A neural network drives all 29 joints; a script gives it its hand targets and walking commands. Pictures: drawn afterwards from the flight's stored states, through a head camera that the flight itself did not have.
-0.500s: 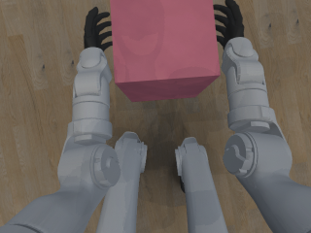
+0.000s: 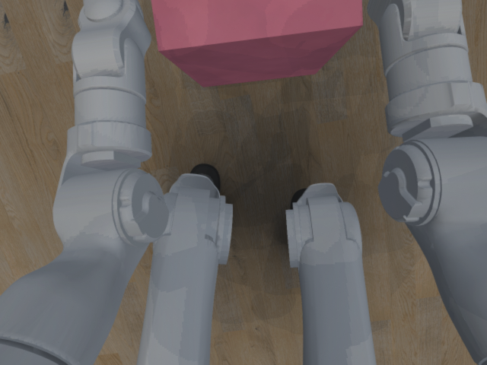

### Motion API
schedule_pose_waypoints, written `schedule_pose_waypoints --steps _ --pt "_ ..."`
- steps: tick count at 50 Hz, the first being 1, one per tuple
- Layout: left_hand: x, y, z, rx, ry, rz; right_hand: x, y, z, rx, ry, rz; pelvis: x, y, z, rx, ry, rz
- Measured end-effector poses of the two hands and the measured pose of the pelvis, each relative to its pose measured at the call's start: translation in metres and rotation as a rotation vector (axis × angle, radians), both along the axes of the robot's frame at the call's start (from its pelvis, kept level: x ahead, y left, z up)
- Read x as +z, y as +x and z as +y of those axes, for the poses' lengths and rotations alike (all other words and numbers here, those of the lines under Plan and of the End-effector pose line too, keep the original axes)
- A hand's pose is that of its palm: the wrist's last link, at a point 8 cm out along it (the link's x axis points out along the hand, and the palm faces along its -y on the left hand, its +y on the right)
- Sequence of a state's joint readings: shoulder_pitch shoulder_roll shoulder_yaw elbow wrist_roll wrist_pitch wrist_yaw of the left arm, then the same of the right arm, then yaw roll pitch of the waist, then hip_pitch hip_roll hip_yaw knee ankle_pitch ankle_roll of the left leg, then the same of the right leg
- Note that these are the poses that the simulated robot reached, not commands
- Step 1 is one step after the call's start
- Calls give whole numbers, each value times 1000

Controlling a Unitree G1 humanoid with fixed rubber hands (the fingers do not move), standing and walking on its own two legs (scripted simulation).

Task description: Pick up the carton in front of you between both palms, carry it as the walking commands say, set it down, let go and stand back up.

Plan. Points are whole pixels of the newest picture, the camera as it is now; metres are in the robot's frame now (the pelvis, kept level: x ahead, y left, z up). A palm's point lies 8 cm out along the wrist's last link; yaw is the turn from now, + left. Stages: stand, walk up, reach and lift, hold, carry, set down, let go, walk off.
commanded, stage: set down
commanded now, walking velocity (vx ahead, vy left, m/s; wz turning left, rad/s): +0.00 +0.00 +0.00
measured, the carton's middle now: out of the picture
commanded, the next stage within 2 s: none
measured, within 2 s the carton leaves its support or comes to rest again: rests again in 1.02 s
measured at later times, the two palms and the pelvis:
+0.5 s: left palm out of the picture +0.54 +0.20 -0.19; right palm out of the picture +0.58 -0.11 -0.19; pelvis +0.00 +0.00 -0.03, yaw +0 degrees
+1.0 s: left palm out of the picture +0.54 +0.20 -0.20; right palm out of the picture +0.59 -0.11 -0.20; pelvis +0.00 +0.00 -0.03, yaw +0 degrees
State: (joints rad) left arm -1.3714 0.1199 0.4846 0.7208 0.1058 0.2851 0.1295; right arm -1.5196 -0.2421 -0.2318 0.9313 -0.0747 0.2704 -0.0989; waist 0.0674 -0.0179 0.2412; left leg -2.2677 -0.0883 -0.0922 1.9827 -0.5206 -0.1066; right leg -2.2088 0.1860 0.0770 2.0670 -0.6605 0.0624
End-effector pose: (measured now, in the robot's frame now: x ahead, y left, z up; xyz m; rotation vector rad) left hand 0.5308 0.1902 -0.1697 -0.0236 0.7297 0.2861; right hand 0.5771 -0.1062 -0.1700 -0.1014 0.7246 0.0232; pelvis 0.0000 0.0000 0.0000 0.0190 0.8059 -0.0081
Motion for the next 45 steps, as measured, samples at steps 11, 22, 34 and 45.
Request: schedule_pose_waypoints --steps 11,22,34,45 --pt "-13 7 3 -6 -12 -2 -13 10 4 19 15 -10 -19 6 1 -13 13 -38" --pt "-15 5 5 -39 -30 -20 -15 7 2 20 34 -22 -26 -1 2 -18 12 -95" --pt "-17 6 8 -63 -48 -32 -18 9 -1 42 69 -29 -29 -4 -1 -18 18 -126" --pt "-24 10 8 -71 -48 -29 -22 12 -4 55 95 -40 -31 -2 -3 -18 18 -131"
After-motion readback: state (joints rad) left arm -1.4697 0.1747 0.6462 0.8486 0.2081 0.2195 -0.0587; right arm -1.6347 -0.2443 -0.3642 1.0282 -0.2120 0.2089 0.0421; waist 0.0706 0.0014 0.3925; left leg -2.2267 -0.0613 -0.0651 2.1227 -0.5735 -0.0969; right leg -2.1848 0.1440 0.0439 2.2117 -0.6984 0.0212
